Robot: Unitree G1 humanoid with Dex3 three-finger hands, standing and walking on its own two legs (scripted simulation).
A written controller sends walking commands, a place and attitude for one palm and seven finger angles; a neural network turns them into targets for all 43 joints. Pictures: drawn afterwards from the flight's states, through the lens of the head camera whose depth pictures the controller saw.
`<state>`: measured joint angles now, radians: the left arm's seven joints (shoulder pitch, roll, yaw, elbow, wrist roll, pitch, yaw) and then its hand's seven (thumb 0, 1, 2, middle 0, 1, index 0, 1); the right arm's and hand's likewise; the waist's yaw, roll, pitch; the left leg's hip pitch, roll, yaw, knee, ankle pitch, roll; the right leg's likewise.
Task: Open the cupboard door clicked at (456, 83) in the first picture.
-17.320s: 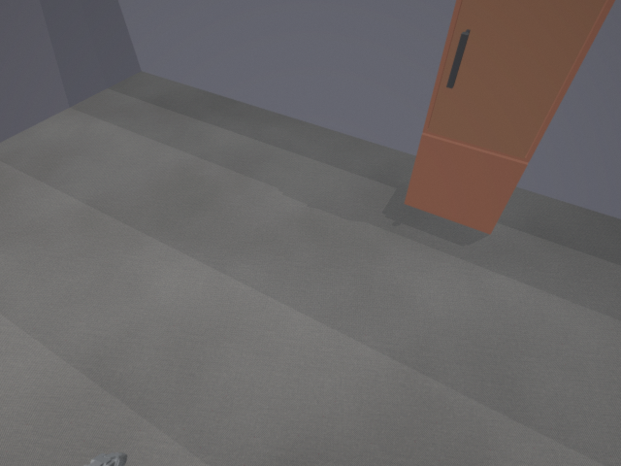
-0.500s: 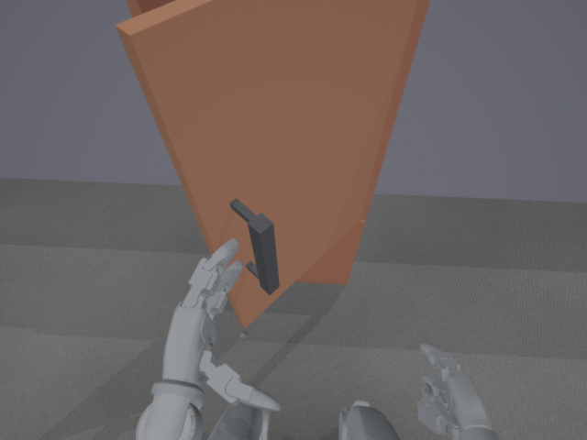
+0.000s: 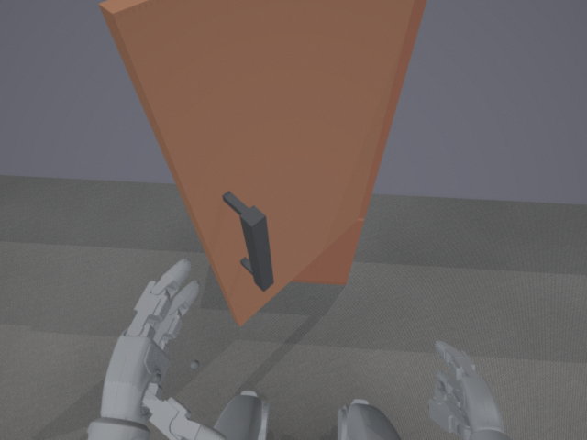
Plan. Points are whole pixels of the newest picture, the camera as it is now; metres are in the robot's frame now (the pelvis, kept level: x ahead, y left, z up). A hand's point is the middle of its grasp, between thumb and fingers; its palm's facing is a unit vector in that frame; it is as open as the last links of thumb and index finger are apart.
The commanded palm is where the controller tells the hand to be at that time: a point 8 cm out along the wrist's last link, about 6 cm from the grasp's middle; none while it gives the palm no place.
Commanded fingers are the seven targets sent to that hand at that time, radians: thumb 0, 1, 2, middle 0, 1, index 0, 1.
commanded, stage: draw the hand back to the body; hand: left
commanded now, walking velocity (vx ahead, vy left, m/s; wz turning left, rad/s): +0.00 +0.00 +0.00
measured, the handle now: (249, 245) +0.35 +0.08 +0.07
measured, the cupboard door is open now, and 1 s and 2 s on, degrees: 49 49 49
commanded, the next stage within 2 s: step back with the hand held close in 1.58 s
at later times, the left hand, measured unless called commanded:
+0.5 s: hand (111, 349) +0.20 +0.18 +0.14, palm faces -0.01 -1.00 -0.07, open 16.2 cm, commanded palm +0.17 +0.24 +0.16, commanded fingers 0.00 -0.29 0.39 -0.16 -0.30 -0.16 -0.30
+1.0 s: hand out of the picture +0.22 +0.26 +0.23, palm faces +0.34 -0.86 -0.39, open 11.4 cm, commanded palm +0.17 +0.30 +0.25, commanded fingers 0.00 0.58 0.76 -0.19 -0.30 -0.19 -0.30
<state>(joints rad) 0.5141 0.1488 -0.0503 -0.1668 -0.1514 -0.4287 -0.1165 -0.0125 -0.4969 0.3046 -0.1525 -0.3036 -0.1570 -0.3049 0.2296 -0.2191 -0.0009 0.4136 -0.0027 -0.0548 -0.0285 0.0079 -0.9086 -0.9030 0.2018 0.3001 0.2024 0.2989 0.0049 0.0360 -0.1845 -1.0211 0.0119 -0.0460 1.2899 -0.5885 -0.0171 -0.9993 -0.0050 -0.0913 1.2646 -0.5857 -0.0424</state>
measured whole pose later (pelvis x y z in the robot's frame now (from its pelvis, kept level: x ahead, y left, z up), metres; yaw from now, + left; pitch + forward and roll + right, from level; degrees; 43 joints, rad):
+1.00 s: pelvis +0.03 +0.03 +0.11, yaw -1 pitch -1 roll -1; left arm 0.56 0.32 0.20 -0.43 -0.04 -0.02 0.13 0.00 0.25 0.63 -0.19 -0.30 -0.19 -0.30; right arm 0.25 -0.22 0.07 0.54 0.01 -0.10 -0.10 0.01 -0.91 -0.90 0.20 0.30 0.20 0.30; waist 0.06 0.06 -0.06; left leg -0.24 -0.01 0.01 0.60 -0.35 0.03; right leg -0.22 -0.01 -0.04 0.56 -0.33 0.01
